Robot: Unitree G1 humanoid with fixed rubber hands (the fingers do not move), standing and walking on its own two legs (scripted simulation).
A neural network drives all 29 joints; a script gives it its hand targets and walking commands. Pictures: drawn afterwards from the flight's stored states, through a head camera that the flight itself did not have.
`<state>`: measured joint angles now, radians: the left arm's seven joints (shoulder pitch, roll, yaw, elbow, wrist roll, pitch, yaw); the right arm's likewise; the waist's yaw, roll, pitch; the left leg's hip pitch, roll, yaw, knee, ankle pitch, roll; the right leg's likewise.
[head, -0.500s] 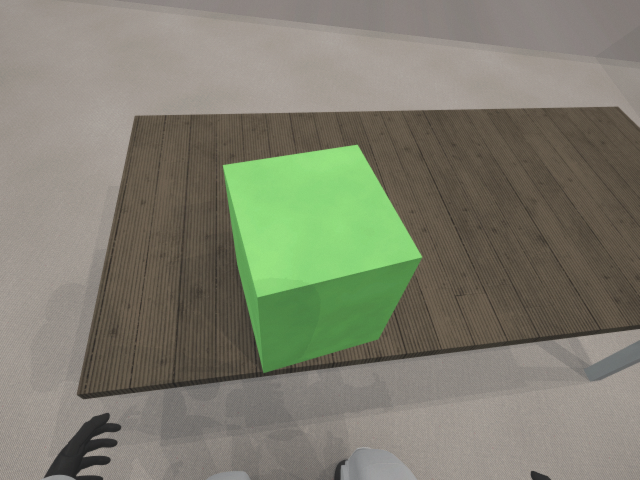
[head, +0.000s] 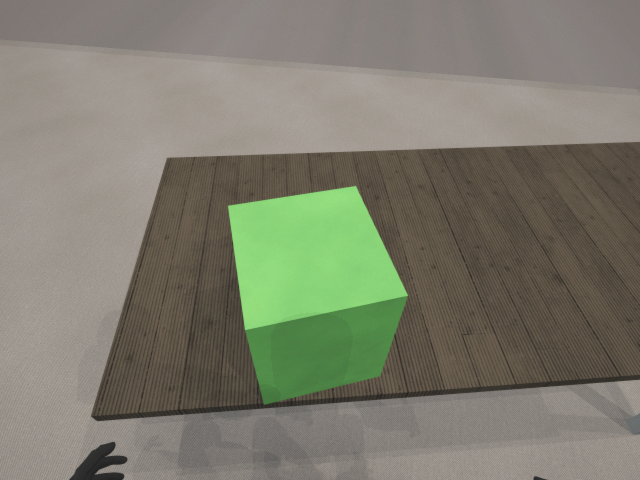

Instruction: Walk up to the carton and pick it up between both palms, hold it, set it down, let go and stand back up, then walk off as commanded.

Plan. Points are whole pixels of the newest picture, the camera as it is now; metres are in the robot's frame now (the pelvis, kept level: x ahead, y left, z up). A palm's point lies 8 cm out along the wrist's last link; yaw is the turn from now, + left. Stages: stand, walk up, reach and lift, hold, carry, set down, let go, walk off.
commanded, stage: walk up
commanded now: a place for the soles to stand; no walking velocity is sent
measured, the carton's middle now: (309, 296) +0.39 +0.02 -0.05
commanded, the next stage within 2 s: reach and lift in 2.00 s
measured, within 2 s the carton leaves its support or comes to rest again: neither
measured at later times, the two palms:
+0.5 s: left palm out of the picture +0.05 +0.28 -0.12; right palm out of the picture +0.05 -0.31 -0.12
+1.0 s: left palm out of the picture +0.08 +0.29 -0.12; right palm out of the picture +0.07 -0.30 -0.11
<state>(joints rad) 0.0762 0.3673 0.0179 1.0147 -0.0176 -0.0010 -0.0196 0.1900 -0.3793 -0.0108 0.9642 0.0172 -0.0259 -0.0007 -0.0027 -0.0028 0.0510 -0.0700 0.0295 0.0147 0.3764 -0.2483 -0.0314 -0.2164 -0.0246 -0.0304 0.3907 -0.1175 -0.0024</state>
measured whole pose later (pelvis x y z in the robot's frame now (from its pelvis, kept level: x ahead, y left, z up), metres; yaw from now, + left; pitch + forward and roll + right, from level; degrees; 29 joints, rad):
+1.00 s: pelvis +0.02 -0.01 +0.00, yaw +2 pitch -3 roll +0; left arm 0.14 0.34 0.05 1.05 0.00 0.00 -0.01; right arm 0.23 -0.34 -0.04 1.03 -0.01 -0.03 -0.02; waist 0.01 -0.01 0.04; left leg -0.06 0.04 -0.02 0.36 -0.26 -0.04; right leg -0.18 -0.02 -0.07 0.35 -0.13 -0.01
